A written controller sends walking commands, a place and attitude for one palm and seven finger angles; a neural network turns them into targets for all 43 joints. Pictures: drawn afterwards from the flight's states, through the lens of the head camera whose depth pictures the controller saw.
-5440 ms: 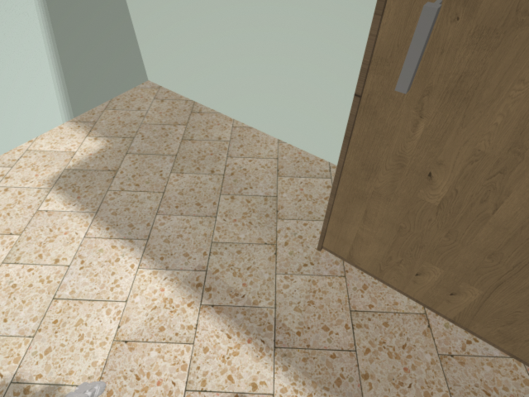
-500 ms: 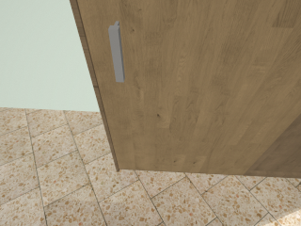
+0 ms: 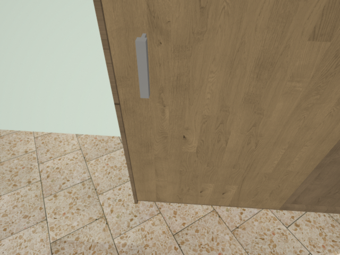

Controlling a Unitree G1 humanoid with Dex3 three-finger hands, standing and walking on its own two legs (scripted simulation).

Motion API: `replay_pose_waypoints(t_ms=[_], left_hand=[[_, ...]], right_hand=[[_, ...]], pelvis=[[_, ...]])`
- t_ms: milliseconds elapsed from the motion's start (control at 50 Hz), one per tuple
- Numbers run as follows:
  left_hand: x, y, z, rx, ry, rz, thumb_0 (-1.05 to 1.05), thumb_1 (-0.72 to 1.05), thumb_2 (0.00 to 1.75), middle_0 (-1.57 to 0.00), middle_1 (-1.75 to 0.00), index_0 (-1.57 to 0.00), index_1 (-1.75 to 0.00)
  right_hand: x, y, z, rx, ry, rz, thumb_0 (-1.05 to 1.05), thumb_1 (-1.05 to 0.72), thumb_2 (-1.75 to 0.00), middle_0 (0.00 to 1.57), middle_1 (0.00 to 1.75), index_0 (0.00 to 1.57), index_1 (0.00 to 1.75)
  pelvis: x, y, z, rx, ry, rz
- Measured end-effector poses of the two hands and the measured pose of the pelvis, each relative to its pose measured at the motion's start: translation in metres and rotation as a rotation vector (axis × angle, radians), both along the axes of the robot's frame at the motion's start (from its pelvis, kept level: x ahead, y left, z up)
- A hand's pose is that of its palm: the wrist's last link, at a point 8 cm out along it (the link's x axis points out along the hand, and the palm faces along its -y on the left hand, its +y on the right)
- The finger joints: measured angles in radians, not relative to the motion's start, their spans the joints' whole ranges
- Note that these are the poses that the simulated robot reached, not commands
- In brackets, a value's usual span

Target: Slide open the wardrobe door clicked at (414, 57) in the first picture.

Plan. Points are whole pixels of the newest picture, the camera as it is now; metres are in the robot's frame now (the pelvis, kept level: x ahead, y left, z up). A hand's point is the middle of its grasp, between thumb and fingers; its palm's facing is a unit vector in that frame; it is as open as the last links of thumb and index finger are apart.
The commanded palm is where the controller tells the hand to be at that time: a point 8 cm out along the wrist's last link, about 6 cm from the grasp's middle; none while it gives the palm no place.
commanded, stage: come to a stop and stand still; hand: left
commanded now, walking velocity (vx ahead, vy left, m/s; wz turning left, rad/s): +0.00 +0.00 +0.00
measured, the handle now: (144, 66) +0.58 +0.11 +0.19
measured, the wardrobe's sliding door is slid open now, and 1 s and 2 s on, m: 0.00 0.00 0.00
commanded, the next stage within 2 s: look again from close up in 0.06 s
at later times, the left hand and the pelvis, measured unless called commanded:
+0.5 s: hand out of the picture +0.05 +0.23 -0.15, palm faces -0.04 -0.95 -0.31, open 7.4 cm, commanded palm none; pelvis -0.01 +0.00 +0.01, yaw +0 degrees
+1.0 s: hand out of the picture +0.03 +0.23 -0.15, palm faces -0.02 -0.95 -0.30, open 7.4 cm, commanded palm none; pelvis +0.00 +0.00 +0.01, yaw +1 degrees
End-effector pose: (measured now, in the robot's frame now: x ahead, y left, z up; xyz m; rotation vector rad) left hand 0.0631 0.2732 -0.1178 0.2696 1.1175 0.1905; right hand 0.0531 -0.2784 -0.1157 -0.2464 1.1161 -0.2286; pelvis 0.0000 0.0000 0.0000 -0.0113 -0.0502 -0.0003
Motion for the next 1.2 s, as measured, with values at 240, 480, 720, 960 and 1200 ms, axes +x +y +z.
replay_pose_waypoints(t_ms=[240, 480, 720, 960, 1200], left_hand=[[0.023, 0.031, 0.029, 0.091, -0.057, -0.052, 0.01, 0.91, 0.90, -0.20, -0.30, -0.20, -0.30], [-0.017, 0.006, 0.007, 0.015, 0.090, -0.032, 0.01, 0.91, 0.90, -0.20, -0.30, -0.20, -0.30], [-0.044, -0.009, -0.006, -0.033, 0.176, 0.000, 0.01, 0.91, 0.90, -0.20, -0.30, -0.20, -0.30], [-0.043, 0.000, -0.001, -0.010, 0.169, 0.014, 0.01, 0.91, 0.90, -0.20, -0.30, -0.20, -0.30], [-0.032, 0.005, 0.003, 0.008, 0.160, 0.009, 0.01, 0.91, 0.90, -0.20, -0.30, -0.20, -0.30]], right_hand=[[0.025, -0.016, 0.015, -0.026, -0.048, 0.058, 0.00, -0.90, -0.90, 0.20, 0.29, 0.20, 0.30], [-0.004, -0.005, 0.002, 0.019, 0.086, 0.039, 0.00, -0.90, -0.90, 0.20, 0.29, 0.20, 0.30], [-0.022, 0.006, -0.002, 0.039, 0.158, 0.010, 0.00, -0.90, -0.90, 0.20, 0.29, 0.20, 0.30], [-0.015, 0.009, -0.002, 0.043, 0.144, 0.014, 0.00, -0.90, -0.90, 0.20, 0.29, 0.20, 0.30], [-0.004, 0.003, -0.001, 0.036, 0.134, 0.019, 0.00, -0.90, -0.90, 0.20, 0.29, 0.20, 0.30]], pelvis=[[-0.008, 0.001, 0.006, 0.007, -0.003, 0.002], [-0.006, -0.001, 0.009, 0.007, -0.003, 0.004], [-0.006, 0.000, 0.011, 0.005, -0.008, 0.006], [-0.005, 0.002, 0.012, 0.006, -0.004, 0.009], [0.001, 0.001, 0.013, 0.008, -0.001, 0.007]])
